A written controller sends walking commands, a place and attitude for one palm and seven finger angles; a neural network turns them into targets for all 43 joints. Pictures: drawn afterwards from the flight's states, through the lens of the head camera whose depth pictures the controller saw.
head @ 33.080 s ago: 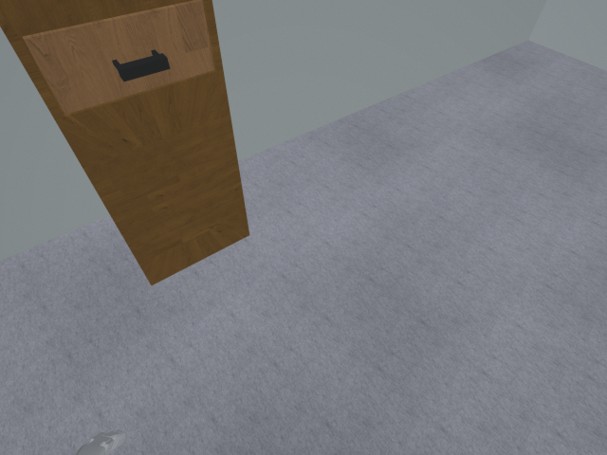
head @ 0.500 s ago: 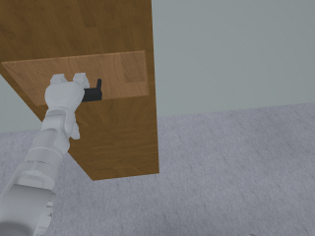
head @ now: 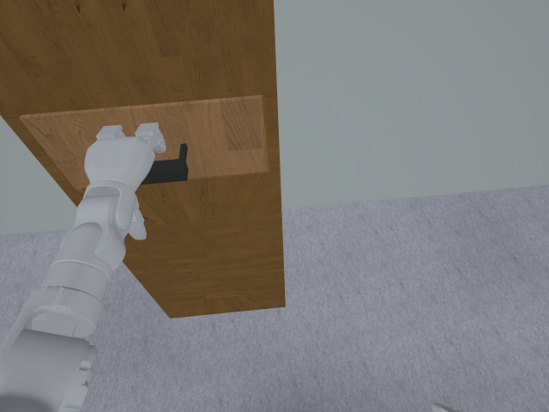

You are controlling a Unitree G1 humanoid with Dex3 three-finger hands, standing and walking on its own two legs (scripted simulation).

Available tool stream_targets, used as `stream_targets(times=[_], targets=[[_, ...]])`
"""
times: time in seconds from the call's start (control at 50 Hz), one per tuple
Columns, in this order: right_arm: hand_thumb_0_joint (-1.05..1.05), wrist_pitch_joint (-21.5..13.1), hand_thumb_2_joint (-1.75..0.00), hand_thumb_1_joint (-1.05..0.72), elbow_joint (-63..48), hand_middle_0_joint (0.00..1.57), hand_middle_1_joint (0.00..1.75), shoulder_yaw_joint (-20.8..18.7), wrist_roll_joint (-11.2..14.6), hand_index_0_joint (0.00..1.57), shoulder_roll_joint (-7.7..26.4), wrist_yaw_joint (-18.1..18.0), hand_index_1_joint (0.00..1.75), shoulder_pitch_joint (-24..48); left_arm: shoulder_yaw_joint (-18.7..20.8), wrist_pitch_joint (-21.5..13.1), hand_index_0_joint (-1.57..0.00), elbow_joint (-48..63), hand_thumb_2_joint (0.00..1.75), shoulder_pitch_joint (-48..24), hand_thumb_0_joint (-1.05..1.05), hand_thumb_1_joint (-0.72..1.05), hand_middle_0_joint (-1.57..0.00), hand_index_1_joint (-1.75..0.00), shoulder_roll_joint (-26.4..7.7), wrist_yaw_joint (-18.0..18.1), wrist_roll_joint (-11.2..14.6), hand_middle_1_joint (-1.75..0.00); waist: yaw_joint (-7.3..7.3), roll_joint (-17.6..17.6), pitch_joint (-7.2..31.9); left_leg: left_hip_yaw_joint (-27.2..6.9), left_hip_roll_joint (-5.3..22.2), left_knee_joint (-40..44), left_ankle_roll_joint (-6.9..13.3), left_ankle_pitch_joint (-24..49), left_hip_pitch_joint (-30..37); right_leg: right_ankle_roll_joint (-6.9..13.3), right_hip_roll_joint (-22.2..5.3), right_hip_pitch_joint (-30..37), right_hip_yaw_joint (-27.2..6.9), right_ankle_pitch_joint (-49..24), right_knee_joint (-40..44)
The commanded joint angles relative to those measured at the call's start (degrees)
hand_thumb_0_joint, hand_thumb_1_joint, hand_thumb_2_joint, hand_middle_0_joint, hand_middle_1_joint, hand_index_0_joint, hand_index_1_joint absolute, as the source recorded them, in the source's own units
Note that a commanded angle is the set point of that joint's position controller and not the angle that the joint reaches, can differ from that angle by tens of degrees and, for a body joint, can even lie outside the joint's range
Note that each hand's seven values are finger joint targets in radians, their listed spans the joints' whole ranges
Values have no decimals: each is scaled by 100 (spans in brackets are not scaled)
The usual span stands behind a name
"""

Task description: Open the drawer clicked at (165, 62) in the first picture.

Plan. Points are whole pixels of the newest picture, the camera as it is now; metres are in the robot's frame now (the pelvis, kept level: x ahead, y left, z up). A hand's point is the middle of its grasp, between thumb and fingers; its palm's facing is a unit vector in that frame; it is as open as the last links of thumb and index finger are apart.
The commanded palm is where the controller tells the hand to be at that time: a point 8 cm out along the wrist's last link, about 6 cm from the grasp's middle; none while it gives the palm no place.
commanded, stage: lift the fingers back up to retry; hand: left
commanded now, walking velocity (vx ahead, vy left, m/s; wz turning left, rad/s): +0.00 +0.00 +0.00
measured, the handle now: (155, 162) +0.50 +0.23 +0.07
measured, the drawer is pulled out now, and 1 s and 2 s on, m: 0.00 0.00 0.00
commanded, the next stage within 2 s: re-aim the fingers above the handle in 0.40 s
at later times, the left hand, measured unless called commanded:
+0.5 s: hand (123, 185) +0.40 +0.23 +0.12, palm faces -0.04 +0.01 -1.00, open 13.8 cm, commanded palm +0.39 +0.24 +0.19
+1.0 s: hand (137, 178) +0.42 +0.22 +0.12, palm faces -0.01 -0.01 -1.00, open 13.8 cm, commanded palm +0.39 +0.23 +0.19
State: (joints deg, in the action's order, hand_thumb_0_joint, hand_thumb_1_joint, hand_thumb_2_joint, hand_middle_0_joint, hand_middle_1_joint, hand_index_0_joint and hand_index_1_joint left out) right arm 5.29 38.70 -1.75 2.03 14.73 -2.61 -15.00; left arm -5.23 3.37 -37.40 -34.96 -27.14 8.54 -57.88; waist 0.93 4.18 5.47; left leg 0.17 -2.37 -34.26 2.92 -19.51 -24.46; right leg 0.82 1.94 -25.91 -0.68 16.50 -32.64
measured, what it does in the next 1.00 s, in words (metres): stands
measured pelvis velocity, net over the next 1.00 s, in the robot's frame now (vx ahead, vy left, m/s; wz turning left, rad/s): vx -0.01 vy -0.01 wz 0.00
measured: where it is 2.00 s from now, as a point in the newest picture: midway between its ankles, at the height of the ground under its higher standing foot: outside the picture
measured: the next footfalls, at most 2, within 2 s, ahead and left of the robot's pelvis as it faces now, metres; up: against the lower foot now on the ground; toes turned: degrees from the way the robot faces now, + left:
none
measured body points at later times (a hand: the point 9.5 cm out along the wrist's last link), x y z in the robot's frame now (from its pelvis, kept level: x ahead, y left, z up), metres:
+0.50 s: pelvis -0.01 -0.01 +0.01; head +0.02 -0.03 +0.45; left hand +0.40 +0.23 +0.18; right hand +0.15 -0.26 -0.11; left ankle -0.03 +0.08 -0.73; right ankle -0.01 -0.11 -0.73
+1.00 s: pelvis -0.01 -0.01 +0.01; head +0.03 -0.03 +0.45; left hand +0.42 +0.22 +0.17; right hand +0.09 -0.27 -0.13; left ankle -0.03 +0.08 -0.73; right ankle -0.01 -0.11 -0.73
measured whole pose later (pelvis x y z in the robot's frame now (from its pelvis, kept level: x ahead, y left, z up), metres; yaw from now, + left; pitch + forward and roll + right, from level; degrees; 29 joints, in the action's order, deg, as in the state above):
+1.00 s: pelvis -0.01 -0.01 +0.01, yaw +0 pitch +7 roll +0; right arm 5.9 39.2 -1.0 3.1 15.8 -3.4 -15.2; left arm -5.9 2.1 -36.1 -36.0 -28.4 2.3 -56.2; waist 0.7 4.1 4.3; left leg 0.3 -2.1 -30.0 2.5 -17.2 -20.2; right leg 1.3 2.1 -22.1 -0.9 14.6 -29.3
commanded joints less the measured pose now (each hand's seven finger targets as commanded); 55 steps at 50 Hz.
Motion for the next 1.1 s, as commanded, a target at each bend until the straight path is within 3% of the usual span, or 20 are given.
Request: stream_targets(times=[0.0, 0.06, 0.12, 0.24, 0.3, 0.36, 0.42, 0.48, 0.5, 0.54, 0.6, 0.66, 0.7, 0.74, 0.8, 0.84, 0.88, 0.92, 1.0, 1.08], targets=[[0, -182, -90, -90, -659, 20, 30, -250, 29, 20, 784, -19, 30, 156, 735, 173, -30, 1503, 30, -2420, 0, -50, -30, -120, -1626, 185, 46, -120, -141, 9, 2468, -179, 195, 211, -244, 3848, 1470, 175, 48, 1217, 100, -2263, 136], [0, -123, -90, -90, -650, 20, 30, -188, 86, 20, 805, -7, 30, 361, 509, 456, -30, 1279, 30, -2286, 0, -50, -30, -120, -1422, -39, 157, -120, -106, -237, 1903, -101, 169, 371, -186, 3304, 1240, 147, 16, 1210, 121, -2180, 270], [0, -68, -90, -90, -720, 20, 30, -132, 118, 20, 825, -52, 30, 524, 502, 604, -30, 1364, 30, -2300, 0, -50, -30, -120, -1567, -329, 207, -120, -135, -455, 1876, -72, 129, 508, -113, 2981, 1187, 141, -29, 1500, 82, -2195, 372], [0, -49, -90, -90, -759, 20, 30, -43, 121, 20, 798, -186, 30, 665, 461, 383, -30, 1254, 30, -2357, 0, -50, -30, -120, -1662, -811, 247, -120, -91, -529, 1445, -60, 60, 607, -31, 2408, 1112, 138, -79, 1478, 46, -1976, 532], [0, -60, -90, -90, -765, 20, 30, -28, 130, 20, 793, -212, 30, 651, 211, 98, -30, 1243, 30, -2701, 0, -50, -30, -120, -1442, -920, 246, -120, -1, -474, 1280, -70, 53, 653, -45, 2073, 1086, 152, -92, 1276, 47, -1627, 609], [0, -107, -90, -90, -758, 20, 30, -41, 96, 20, 757, -234, 30, 576, 435, -186, -30, 1287, 30, -2905, 0, -50, -30, -120, -1689, -831, 200, -120, -71, -222, 1522, -77, 23, 590, -56, 2079, 1144, 171, -96, 1256, 12, -1625, 545], [0, -175, -90, -90, -738, 20, 30, -75, 83, 20, 711, -215, 30, 494, 346, -454, -30, 1440, 30, -3311, 0, -50, -30, -120, -1570, -668, 203, -120, -14, -65, 1694, -106, 31, 532, -74, 2093, 1210, 179, -83, 1137, 16, -1542, 502], [0, -209, -90, -90, -705, 20, 30, -109, 39, 20, 696, -209, 30, 419, 743, -561, -30, 1412, 30, -3227, 0, -50, -30, -120, -1896, -402, 195, -120, -138, -29, 2058, -73, 9, 463, -86, 2327, 1217, 180, -79, 1342, -6, -1782, 412], [0, -207, -90, -90, -681, 20, 30, -109, 33, 20, 733, -204, 30, 394, 860, -561, -30, 1345, 30, -3251, 0, -50, -30, -120, -2032, -323, 195, -120, -133, -154, 2112, -74, 4, 470, -91, 2306, 1109, 175, -73, 1458, -11, -1794, 422], [0, -231, -90, -90, -619, 20, 30, -108, 74, 20, 659, -147, 30, 386, 277, -473, -30, 1222, 30, -3455, 0, -50, -30, -120, -1282, -180, 232, -120, 11, -80, 1879, -108, 35, 480, -117, 2272, 1151, 171, -58, 1107, 58, -1664, 411], [0, -199, -90, -90, -508, 20, 30, -115, 64, 20, 792, -142, 30, 336, 722, -192, -30, 530, 30, -3328, 0, -50, -30, -120, -1817, -23, 112, -120, -49, -410, 1800, -83, 44, 570, -108, 2023, 904, 159, -46, 1228, 49, -1465, 471], [0, -169, -90, -90, -506, 20, 30, -77, 86, 20, 765, -143, 30, 344, 596, 3, -30, 292, 30, -3433, 0, -50, -30, -120, -1789, -39, 46, -120, -65, -338, 1865, -13, 33, 621, -94, 1938, 768, 141, -89, 1402, 8, -1561, 464], [0, -164, -90, -90, -575, 20, 30, -112, 69, 20, 811, -145, 30, 326, 701, 34, -30, 415, 30, -3320, 0, -50, -30, -120, -1902, -108, 39, -120, -112, -426, 2177, -12, 48, 614, -70, 2173, 857, 150, -83, 1671, -15, -1800, 445], [0, -144, -90, -90, -683, 20, 30, -114, 80, 20, 789, -148, 30, 333, 762, 51, -30, 554, 30, -2863, 0, -50, -30, -120, -1930, -235, 101, -120, -210, -368, 2289, 39, 41, 574, -38, 2423, 885, 140, -95, 1885, -46, -2189, 394], [0, -129, -90, -90, -735, 20, 30, -136, 117, 20, 804, -134, 30, 343, 442, 36, -30, 650, 30, -2602, 0, -50, -30, -120, -1480, -429, 168, -120, -77, -616, 1940, 9, 81, 607, -16, 2373, 893, 119, -69, 1666, 0, -2077, 491], [0, -139, -90, -90, -750, 20, 30, -131, 133, 20, 852, -129, 30, 351, 548, -12, -30, 782, 30, -2472, 0, -50, -30, -120, -1596, -469, 228, -120, -117, -579, 1665, -9, 90, 657, -10, 2235, 864, 125, -52, 1518, 8, -1939, 501], [0, -147, -90, -90, -789, 20, 30, -141, 127, 20, 816, -131, 30, 375, 621, -79, -30, 1149, 30, -2430, 0, -50, -30, -120, -1670, -462, 209, -120, -176, -373, 1840, -10, 78, 629, -14, 2480, 1021, 146, -41, 1549, 2, -2044, 464], [0, -162, -90, -90, -769, 20, 30, -145, 132, 20, 791, -118, 30, 379, 505, -149, -30, 1454, 30, -2823, 0, -50, -30, -120, -1593, -389, 176, -120, -104, -235, 1822, -59, 101, 629, -35, 2538, 1135, 161, -28, 1406, 20, -1947, 471], [0, -217, -90, -90, -698, 20, 30, -177, 86, 20, 788, -102, 30, 398, 902, -139, -30, 1695, 30, -2938, 0, -50, -30, -120, -1975, -115, 102, -120, -189, -15, 2027, -68, 104, 599, -96, 2773, 1291, 199, -2, 1461, 6, -1945, 459], [0, -240, -90, -90, -577, 20, 30, -156, 98, 20, 749, -99, 30, 463, 721, 73, -30, 1422, 30, -3103, 0, -50, -30, -120, -1753, 44, 70, -120, -123, -3, 1972, -62, 119, 625, -145, 2732, 1346, 195, -6, 1338, 64, -1878, 446]])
